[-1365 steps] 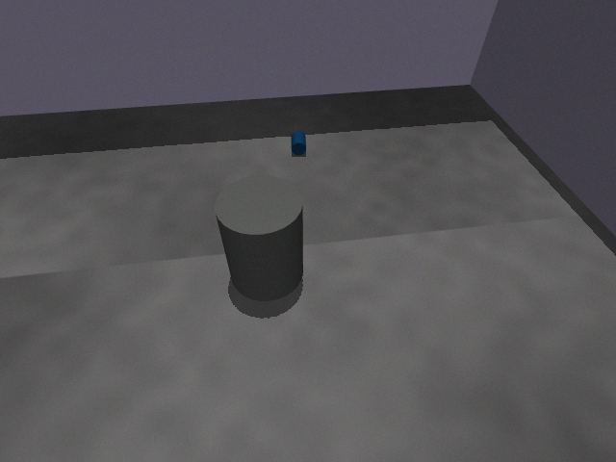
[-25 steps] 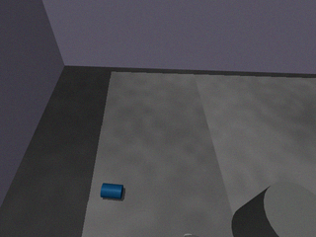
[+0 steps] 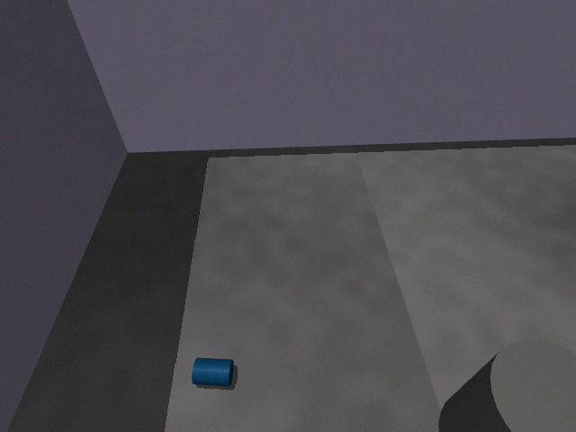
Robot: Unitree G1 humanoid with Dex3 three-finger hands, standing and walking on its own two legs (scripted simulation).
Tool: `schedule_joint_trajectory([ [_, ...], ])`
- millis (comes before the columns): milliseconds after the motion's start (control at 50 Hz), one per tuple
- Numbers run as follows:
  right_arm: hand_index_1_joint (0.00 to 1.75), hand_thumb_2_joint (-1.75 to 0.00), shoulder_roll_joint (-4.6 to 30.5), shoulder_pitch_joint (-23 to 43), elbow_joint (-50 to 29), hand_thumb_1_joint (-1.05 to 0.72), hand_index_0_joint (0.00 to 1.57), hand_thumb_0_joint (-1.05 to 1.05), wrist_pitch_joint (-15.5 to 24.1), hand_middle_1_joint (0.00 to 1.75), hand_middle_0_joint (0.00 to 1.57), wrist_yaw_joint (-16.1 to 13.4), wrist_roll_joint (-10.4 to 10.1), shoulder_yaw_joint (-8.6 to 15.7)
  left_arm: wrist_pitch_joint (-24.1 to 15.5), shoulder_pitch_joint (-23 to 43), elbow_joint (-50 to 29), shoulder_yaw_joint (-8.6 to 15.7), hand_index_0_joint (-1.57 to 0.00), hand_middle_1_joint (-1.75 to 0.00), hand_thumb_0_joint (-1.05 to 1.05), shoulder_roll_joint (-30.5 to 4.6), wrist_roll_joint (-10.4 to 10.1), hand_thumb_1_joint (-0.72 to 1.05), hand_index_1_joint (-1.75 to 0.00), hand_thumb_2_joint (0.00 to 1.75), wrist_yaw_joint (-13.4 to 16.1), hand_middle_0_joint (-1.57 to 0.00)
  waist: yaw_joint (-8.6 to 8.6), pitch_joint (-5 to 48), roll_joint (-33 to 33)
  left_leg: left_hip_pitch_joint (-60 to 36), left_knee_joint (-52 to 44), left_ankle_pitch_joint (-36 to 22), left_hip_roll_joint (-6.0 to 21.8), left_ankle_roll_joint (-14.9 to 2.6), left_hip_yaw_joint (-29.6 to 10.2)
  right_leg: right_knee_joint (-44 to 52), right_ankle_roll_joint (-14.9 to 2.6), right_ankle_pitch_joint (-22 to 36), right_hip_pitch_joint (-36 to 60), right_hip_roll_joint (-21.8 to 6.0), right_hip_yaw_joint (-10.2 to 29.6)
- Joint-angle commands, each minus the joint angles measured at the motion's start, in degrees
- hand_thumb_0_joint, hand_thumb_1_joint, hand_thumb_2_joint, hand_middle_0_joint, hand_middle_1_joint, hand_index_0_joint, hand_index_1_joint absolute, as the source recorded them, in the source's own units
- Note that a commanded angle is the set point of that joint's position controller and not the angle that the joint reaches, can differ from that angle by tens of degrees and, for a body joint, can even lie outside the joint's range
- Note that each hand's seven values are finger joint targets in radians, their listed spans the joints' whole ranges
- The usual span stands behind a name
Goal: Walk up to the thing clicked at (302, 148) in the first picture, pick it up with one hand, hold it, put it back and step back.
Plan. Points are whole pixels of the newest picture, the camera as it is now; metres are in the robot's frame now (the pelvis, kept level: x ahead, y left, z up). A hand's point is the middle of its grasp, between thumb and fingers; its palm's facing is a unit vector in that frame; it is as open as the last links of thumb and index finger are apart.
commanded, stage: walk up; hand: left
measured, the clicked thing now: (213, 371) +0.49 +0.26 -0.73
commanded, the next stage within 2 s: stand in 1.30 s
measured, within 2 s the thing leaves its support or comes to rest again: neither
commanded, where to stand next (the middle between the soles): +0.07 +0.00 m, yaw +1 degrees
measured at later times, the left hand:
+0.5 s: hand out of the picture +0.09 +0.26 -0.15, palm faces +0.02 -0.94 -0.33, open 7.4 cm
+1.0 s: hand out of the picture +0.12 +0.25 -0.15, palm faces +0.02 -0.95 -0.31, open 7.4 cm
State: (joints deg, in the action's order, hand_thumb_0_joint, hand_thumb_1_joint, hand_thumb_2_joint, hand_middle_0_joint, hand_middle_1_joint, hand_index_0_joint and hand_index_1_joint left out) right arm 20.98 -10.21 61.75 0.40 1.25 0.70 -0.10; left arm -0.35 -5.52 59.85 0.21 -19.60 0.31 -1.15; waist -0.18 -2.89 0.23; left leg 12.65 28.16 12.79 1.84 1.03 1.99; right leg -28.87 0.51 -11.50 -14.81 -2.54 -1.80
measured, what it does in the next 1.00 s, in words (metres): stands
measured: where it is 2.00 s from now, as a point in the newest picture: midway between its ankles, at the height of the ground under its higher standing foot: outside the picture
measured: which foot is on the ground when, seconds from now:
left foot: down 0.00-1.00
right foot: down 0.00-1.00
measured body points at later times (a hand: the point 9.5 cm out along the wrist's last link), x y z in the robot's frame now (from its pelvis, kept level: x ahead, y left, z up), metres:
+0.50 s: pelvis +0.03 +0.01 +0.01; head +0.03 +0.00 +0.46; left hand +0.09 +0.31 -0.12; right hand +0.13 -0.29 -0.12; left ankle +0.03 +0.13 -0.74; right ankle +0.05 -0.13 -0.74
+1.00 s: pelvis +0.04 +0.00 +0.01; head +0.04 +0.01 +0.46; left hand +0.11 +0.30 -0.12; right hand +0.12 -0.30 -0.12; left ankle +0.03 +0.13 -0.74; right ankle +0.05 -0.13 -0.74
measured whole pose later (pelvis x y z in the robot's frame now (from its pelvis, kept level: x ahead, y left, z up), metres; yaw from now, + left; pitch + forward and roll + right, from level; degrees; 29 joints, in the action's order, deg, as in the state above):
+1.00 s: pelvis +0.04 +0.00 +0.01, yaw +1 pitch -2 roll +0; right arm 20.0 -5.3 66.2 0.2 0.3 0.5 0.5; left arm -0.3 -3.7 66.9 1.1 -19.2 0.6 -0.7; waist 0.1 -2.6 0.3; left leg 6.0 19.3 10.9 1.9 1.2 0.7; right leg -18.0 1.2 -8.9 -6.6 -2.2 -3.5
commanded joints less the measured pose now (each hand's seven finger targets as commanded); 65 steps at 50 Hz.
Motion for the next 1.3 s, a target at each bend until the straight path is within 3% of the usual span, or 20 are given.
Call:
schedule_joint_trajectory([
  [0,0.30,-0.90,12.6,4.6,-2.0,-0.90,0.20,0.00,2.3,0.30,0.20,-0.7,0.2,2.2,-1.5,2.3,-1.6,3.1,-0.20,-0.30,0.00,-12.8,0.0,0.90,-0.30,0.90,0.8,-0.20,1.47,1.9,-1.8,4.6,-11.8,7.6,5.7,-2.92,-8.7,9.2,-2.83,-6.8,5.3,-4.3,6.6],
  [180,0.30,-0.90,12.6,5.0,0.5,-0.90,0.20,0.00,2.7,0.30,0.20,-1.5,-0.2,2.1,-1.4,3.9,1.6,2.4,-0.20,-0.30,0.00,-12.2,-0.5,0.90,-0.30,0.90,0.7,-0.20,0.80,6.2,-3.6,-1.5,-11.7,-6.2,6.3,-2.41,-6.9,9.8,-1.97,6.3,10.0,-4.8,4.9],
  [400,0.30,-0.90,12.1,6.7,1.3,-0.90,0.20,0.00,1.9,0.30,0.20,-1.7,-0.5,2.5,-1.4,4.7,4.2,2.1,-0.20,-0.30,0.00,-12.0,-0.3,0.90,-0.30,0.90,1.0,-0.20,0.07,4.9,0.2,-5.3,-11.5,-8.8,5.9,-2.53,-6.0,12.0,-1.20,7.7,8.3,-5.5,4.8],
  [520,0.30,-0.90,11.8,8.2,1.2,-0.90,0.20,0.00,1.4,0.30,0.20,-1.4,-0.5,2.6,-1.5,4.3,4.7,2.3,-0.20,-0.30,0.00,-12.1,0.1,0.90,-0.30,0.90,1.2,-0.20,0.08,4.3,1.0,-6.7,-11.3,-7.6,5.6,-2.46,-6.0,13.7,-0.91,5.4,6.8,-5.4,4.5],
  [720,0.30,-0.90,11.2,8.8,1.2,-0.90,0.20,0.00,1.2,0.30,0.20,-1.5,-0.4,2.7,-1.7,3.9,4.3,2.7,-0.20,-0.30,0.00,-11.9,0.2,0.90,-0.30,0.90,1.5,-0.20,0.27,6.2,0.2,-7.4,-11.2,-12.9,5.9,-1.99,-5.3,13.0,-0.77,11.3,10.1,-5.7,3.5],
  [1100,0.30,-0.90,11.3,7.2,0.8,-0.90,0.20,0.00,1.4,0.30,0.20,-1.7,-0.2,2.4,-1.1,4.7,3.1,3.2,-0.20,-0.30,0.00,-11.8,0.5,0.90,-0.30,0.90,1.3,-0.20,0.32,5.0,-1.0,-4.6,-13.1,-8.6,5.6,-2.01,-5.9,12.9,-0.98,7.9,11.8,-5.3,3.5],
  [1260,0.30,-0.90,10.9,6.4,0.5,-0.90,0.20,0.00,1.4,0.30,0.20,-1.7,-0.2,2.5,-1.1,4.5,2.8,3.2,-0.20,-0.30,0.00,-11.7,0.3,0.90,-0.30,0.90,1.3,-0.20,0.22,4.2,-0.1,-5.2,-12.7,-9.2,5.3,-1.91,-6.0,13.2,-0.97,6.9,10.6,-5.0,3.5],
  [1280,0.30,-0.90,11.4,7.6,0.2,-0.90,0.20,0.00,1.4,0.30,0.20,-1.9,0.0,2.6,-1.3,4.6,2.3,2.7,-0.20,-0.30,0.00,-12.2,0.3,0.90,-0.30,0.90,1.4,-0.20,0.10,4.1,-0.8,-5.4,-12.9,-12.5,6.3,-1.55,-6.4,12.9,-1.05,9.5,10.5,-5.8,3.6],
])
